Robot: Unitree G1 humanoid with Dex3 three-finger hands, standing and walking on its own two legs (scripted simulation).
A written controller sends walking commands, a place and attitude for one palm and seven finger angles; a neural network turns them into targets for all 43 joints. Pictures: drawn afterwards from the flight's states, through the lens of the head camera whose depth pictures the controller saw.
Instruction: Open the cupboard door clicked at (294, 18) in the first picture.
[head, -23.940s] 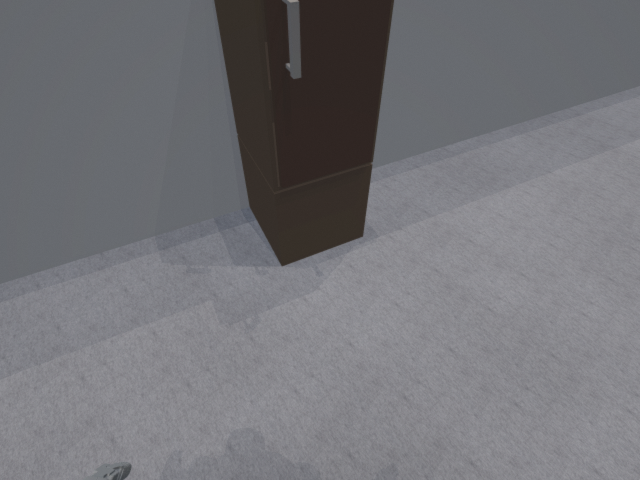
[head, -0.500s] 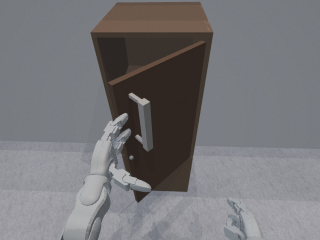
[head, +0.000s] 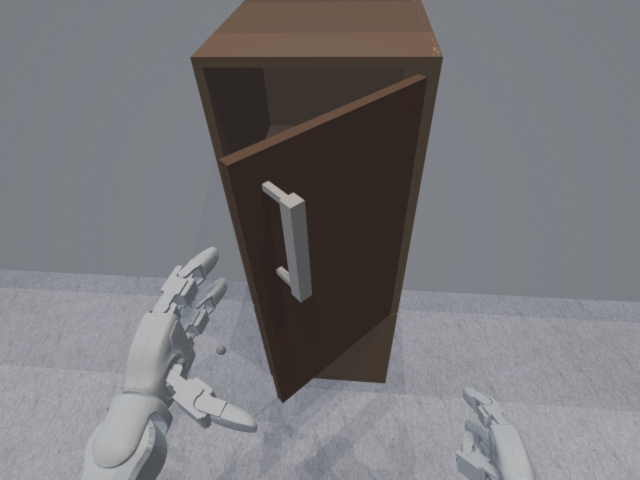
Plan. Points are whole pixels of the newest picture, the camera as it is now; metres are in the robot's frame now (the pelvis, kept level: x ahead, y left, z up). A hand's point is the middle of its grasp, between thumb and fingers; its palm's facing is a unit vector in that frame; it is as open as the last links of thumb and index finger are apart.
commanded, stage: draw the hand back to the body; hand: left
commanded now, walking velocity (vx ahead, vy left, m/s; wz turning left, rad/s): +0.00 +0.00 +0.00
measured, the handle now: (287, 244) +0.37 +0.09 +0.13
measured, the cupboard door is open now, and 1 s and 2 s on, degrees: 46 46 46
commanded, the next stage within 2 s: step back with the hand held close in 1.54 s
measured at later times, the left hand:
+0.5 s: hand (157, 349) +0.20 +0.19 +0.14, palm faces +0.07 -0.99 -0.10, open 16.1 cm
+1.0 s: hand (83, 328) +0.21 +0.26 +0.16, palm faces +0.36 -0.86 -0.37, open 11.0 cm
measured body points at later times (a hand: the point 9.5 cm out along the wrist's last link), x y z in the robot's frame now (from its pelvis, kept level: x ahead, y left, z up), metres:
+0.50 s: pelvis -0.01 +0.01 +0.00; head -0.04 -0.01 +0.45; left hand +0.19 +0.24 +0.15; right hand +0.19 -0.20 -0.06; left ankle +0.00 +0.13 -0.73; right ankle -0.01 -0.09 -0.73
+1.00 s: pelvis +0.01 +0.03 +0.01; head -0.01 +0.02 +0.46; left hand +0.18 +0.31 +0.18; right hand +0.18 -0.18 -0.07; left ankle +0.00 +0.13 -0.73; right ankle -0.01 -0.09 -0.73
